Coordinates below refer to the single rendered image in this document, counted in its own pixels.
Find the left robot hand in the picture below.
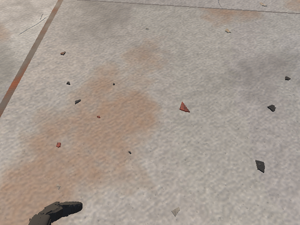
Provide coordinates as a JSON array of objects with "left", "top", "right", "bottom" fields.
[{"left": 28, "top": 202, "right": 83, "bottom": 225}]

